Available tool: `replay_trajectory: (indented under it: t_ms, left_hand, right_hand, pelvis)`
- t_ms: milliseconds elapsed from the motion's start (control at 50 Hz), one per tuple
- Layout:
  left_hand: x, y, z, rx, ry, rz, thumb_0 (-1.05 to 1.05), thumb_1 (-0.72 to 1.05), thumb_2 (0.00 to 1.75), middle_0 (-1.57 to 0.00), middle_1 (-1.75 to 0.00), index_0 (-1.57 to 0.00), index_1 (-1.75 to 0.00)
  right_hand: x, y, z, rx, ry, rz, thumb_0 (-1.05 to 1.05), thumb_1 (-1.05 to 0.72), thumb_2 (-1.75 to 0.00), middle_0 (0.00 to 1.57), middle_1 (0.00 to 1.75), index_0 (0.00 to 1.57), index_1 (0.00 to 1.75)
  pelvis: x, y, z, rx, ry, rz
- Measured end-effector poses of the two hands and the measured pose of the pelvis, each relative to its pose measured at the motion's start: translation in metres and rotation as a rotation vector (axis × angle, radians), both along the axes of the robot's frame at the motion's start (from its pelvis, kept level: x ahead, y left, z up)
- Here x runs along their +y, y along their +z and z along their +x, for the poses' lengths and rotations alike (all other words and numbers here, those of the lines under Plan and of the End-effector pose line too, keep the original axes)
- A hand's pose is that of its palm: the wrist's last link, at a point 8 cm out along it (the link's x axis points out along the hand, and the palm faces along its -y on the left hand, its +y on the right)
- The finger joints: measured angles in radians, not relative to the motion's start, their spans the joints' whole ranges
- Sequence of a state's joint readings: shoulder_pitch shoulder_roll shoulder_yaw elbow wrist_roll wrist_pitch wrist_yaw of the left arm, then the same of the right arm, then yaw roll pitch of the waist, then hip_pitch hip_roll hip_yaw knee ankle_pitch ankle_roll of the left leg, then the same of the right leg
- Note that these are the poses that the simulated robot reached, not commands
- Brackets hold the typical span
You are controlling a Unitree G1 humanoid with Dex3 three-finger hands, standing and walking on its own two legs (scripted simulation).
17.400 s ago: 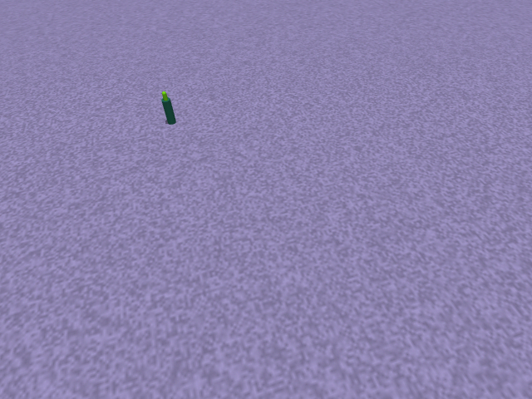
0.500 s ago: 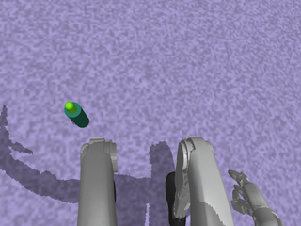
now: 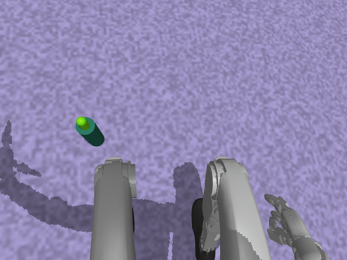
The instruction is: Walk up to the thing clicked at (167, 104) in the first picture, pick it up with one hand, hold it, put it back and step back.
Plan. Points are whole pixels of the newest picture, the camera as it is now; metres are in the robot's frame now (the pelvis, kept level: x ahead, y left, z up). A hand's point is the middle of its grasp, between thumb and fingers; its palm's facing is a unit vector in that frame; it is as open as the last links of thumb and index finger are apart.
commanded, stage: go down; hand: left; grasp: from the side
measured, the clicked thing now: (89, 131) +0.43 +0.26 -0.26
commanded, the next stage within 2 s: approach in 0.38 s
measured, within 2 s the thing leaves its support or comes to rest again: neither
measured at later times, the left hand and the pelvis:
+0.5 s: hand out of the picture +0.35 +0.43 +0.03, palm faces +0.24 -0.97 -0.08, open 17.5 cm; pelvis +0.00 +0.00 +0.00, yaw +0 degrees
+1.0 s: hand (24, 133) +0.38 +0.37 -0.13, palm faces +0.20 -0.98 +0.03, open 17.6 cm; pelvis +0.00 +0.00 -0.06, yaw -4 degrees
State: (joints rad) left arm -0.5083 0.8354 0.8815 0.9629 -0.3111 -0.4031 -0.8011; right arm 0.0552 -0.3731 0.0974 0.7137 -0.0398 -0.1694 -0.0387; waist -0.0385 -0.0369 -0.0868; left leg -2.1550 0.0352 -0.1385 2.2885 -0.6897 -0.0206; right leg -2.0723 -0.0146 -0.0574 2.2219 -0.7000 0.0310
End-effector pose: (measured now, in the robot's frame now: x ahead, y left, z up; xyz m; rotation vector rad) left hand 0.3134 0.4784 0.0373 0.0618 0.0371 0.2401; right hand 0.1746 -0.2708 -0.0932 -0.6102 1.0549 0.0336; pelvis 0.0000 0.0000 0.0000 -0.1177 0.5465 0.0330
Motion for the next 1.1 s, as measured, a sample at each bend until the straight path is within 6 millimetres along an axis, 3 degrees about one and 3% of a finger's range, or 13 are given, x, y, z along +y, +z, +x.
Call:
replay_trajectory:
  t_ms: [280, 560, 640, 740, 980, 1100]
  left_hand:
    - [-0.001, 0.006, -0.007, 0.004, 0.016, 0.011, -0.01, -0.60, 0.05, -0.05, -0.14, -0.08, -0.12]
    - [-0.004, 0.002, 0.000, 0.009, 0.005, 0.011, -0.01, -0.60, 0.06, -0.05, -0.15, -0.08, -0.13]
    - [-0.006, -0.007, 0.000, 0.001, 0.014, -0.022, -0.01, -0.60, 0.04, -0.05, -0.14, -0.07, -0.12]
    - [-0.015, -0.039, 0.004, 0.030, 0.015, -0.061, -0.01, -0.60, 0.03, -0.04, -0.14, -0.07, -0.11]
    - [-0.057, -0.162, 0.031, 0.064, -0.032, -0.106, -0.01, -0.61, 0.05, -0.04, -0.15, -0.06, -0.13]
    - [-0.067, -0.210, 0.040, 0.066, -0.039, -0.111, -0.01, -0.60, 0.06, -0.04, -0.16, -0.06, -0.14]
  right_hand:
    - [0.000, -0.003, 0.000, -0.004, 0.005, 0.018, 0.01, -0.90, -0.89, 0.21, 0.30, 0.21, 0.30]
    - [-0.002, -0.003, 0.000, 0.001, 0.003, 0.008, 0.01, -0.89, -0.89, 0.21, 0.30, 0.21, 0.30]
    - [-0.001, -0.003, -0.001, -0.002, 0.004, 0.009, 0.01, -0.89, -0.89, 0.21, 0.30, 0.21, 0.30]
    - [0.000, -0.008, -0.001, 0.003, 0.030, 0.001, 0.01, -0.88, -0.89, 0.21, 0.30, 0.21, 0.30]
    - [0.003, -0.030, -0.005, 0.072, 0.151, -0.079, 0.01, -0.88, -0.89, 0.21, 0.30, 0.21, 0.30]
    - [0.007, -0.034, -0.006, 0.123, 0.211, -0.141, 0.01, -0.88, -0.89, 0.21, 0.30, 0.21, 0.30]
  pelvis:
    - [-0.003, 0.001, -0.002, -0.002, -0.001, 0.012]
    - [-0.003, 0.000, 0.000, -0.001, -0.002, 0.009]
    - [-0.002, -0.001, 0.000, 0.000, -0.003, 0.009]
    - [-0.002, -0.009, -0.002, -0.010, -0.009, 0.007]
    - [-0.001, -0.053, -0.004, -0.101, -0.043, -0.028]
    - [0.002, -0.069, -0.005, -0.154, -0.061, -0.059]
